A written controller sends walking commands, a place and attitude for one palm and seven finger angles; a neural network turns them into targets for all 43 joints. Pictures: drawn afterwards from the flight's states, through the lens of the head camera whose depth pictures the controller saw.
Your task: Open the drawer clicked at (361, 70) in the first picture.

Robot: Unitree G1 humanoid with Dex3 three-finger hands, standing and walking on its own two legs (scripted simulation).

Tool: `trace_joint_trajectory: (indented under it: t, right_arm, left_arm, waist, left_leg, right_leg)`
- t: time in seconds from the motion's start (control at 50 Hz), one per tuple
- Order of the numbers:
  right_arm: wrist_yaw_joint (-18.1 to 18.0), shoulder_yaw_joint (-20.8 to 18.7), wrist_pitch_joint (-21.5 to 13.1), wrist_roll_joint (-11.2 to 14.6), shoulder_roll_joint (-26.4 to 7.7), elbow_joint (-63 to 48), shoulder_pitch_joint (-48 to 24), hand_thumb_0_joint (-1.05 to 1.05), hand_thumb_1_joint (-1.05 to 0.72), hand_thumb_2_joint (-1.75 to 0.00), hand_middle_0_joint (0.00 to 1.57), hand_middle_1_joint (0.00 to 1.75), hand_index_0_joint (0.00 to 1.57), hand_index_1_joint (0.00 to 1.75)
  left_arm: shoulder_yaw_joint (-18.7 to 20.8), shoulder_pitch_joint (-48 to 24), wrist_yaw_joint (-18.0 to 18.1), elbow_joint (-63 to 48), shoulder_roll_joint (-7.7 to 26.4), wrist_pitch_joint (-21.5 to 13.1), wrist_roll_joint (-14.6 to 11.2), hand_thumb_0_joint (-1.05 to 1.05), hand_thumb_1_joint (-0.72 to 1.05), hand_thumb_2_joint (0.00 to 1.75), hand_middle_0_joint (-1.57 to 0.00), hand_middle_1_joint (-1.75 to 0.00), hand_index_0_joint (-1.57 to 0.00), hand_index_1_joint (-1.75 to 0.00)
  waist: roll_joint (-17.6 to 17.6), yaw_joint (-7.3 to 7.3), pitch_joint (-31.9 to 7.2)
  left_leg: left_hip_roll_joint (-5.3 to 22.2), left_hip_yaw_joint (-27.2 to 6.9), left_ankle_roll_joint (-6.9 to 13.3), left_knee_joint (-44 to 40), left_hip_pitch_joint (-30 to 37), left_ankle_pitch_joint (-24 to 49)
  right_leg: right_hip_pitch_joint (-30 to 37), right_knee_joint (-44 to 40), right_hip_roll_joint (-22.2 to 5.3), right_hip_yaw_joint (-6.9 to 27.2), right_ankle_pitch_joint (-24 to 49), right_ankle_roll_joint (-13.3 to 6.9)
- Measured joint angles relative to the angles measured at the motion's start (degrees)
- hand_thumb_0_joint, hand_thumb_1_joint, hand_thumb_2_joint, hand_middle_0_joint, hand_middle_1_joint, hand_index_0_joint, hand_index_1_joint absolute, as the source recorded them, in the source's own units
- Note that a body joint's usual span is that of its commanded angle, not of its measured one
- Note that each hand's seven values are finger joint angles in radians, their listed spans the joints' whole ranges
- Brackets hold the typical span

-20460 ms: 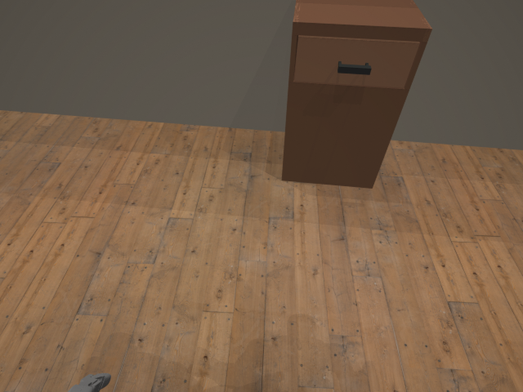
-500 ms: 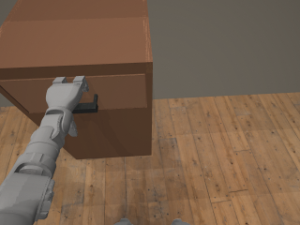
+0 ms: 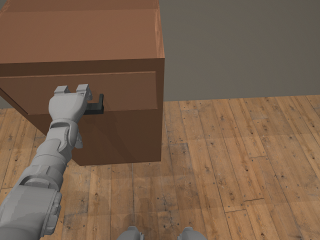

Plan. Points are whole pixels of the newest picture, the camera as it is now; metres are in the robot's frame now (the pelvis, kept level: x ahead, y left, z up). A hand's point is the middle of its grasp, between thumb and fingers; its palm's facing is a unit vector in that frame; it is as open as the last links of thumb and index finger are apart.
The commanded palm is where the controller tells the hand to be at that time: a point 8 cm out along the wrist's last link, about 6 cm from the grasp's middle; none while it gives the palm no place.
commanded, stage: lower the fingers behind the handle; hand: left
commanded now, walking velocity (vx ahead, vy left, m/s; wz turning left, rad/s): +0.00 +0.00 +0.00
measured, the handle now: (83, 103) +0.51 +0.23 -0.03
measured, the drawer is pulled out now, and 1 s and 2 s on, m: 0.00 0.00 0.00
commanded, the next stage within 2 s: close the thumb around the handle in 1.10 s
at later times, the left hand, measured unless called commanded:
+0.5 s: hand (80, 122) +0.45 +0.23 -0.04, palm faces -0.06 -0.02 -1.00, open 13.8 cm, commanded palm +0.44 +0.22 +0.01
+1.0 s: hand (82, 120) +0.46 +0.23 -0.06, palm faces -0.08 -0.03 -1.00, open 13.8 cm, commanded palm +0.44 +0.22 +0.00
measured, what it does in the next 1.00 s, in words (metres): stands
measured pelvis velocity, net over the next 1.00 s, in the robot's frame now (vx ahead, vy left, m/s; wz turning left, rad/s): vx -0.01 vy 0.00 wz -0.02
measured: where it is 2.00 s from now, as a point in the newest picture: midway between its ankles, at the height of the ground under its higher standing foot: outside the picture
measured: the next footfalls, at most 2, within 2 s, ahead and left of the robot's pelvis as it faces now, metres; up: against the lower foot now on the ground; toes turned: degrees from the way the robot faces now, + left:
none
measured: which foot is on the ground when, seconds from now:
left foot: down 0.00-1.00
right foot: down 0.00-1.00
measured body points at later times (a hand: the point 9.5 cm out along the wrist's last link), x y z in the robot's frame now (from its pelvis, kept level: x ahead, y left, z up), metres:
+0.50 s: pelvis -0.02 +0.00 -0.02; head +0.11 +0.00 +0.41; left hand +0.44 +0.23 +0.01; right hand +0.00 -0.27 -0.16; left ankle +0.00 +0.10 -0.69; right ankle -0.01 -0.11 -0.69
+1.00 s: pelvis -0.01 +0.00 -0.03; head +0.12 +0.01 +0.40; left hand +0.46 +0.23 +0.00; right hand +0.00 -0.26 -0.17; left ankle +0.00 +0.10 -0.69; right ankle -0.01 -0.11 -0.69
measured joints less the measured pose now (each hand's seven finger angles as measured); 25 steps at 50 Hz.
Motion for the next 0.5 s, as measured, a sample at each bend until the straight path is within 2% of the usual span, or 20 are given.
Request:
trace_joint_trajectory:
  t: [0.08,0.26,0.4,0.5]
  right_arm:
    - [-0.38,0.09,-0.39,0.07,0.15,-0.04,0.29,0.00,-0.91,-0.90,0.20,0.29,0.20,0.30]
    - [-0.75,0.27,-1.16,-0.16,-0.19,0.61,1.30,0.00,-0.91,-0.90,0.20,0.29,0.20,0.30]
    - [-0.13,-0.01,-1.30,-0.54,-0.47,0.80,1.78,0.00,-0.91,-0.90,0.20,0.29,0.20,0.30]
    - [0.08,0.47,-1.49,-0.59,-0.27,1.10,1.23,0.00,-0.91,-0.90,0.20,0.29,0.20,0.30]
  left_arm:
    - [-0.07,-0.45,-0.77,0.35,0.71,0.10,-0.40,0.00,-0.49,0.31,-0.31,-1.21,-0.32,-1.20]
    - [0.41,-2.20,-1.83,1.31,2.38,-2.51,-0.48,0.00,-0.49,0.31,-0.31,-1.21,-0.32,-1.20]
    - [1.12,-1.68,0.11,0.79,1.96,-2.97,-0.02,0.00,-0.49,0.31,-0.30,-1.20,-0.32,-1.20]
    - [1.09,-2.94,1.33,2.54,2.11,-1.56,0.52,0.00,-0.49,0.31,-0.30,-1.20,-0.31,-1.20]
  waist:
    - [0.05,-0.18,0.23]
    - [-0.11,-0.90,-0.47]
    - [0.14,-1.03,-0.92]
    - [0.15,-1.55,-0.80]
  left_leg:
    - [0.01,-0.22,-0.04,0.77,-1.22,0.04]
    - [0.23,-0.48,-0.06,3.94,-4.83,-0.86]
    - [0.39,-0.35,0.06,6.67,-7.87,-1.74]
    - [0.37,-0.50,0.10,8.33,-10.00,-2.07]
  right_leg:
    - [-1.10,0.66,0.01,-0.25,0.01,-0.01]
    - [-4.49,3.43,0.25,-0.60,-0.72,-0.05]
    - [-7.51,5.98,0.40,-0.55,-1.43,0.07]
    - [-9.53,7.55,0.39,-0.76,-1.79,0.10]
